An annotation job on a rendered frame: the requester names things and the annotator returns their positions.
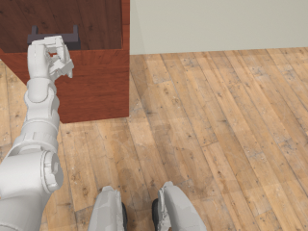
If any left robot hand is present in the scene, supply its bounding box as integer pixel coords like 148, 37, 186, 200
27, 36, 74, 84

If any left robot forearm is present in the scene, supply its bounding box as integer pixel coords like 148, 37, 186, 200
0, 77, 60, 197

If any drawer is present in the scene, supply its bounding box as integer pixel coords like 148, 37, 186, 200
0, 0, 122, 54

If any cabinet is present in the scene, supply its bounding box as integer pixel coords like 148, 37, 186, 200
0, 0, 130, 124

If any handle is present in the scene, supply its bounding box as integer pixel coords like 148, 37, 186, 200
27, 24, 81, 50

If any robot right thigh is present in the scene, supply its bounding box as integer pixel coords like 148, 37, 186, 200
158, 185, 207, 231

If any robot right shin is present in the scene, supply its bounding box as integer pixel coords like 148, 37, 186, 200
158, 181, 173, 231

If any left robot upper arm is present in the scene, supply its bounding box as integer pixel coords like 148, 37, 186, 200
0, 150, 64, 231

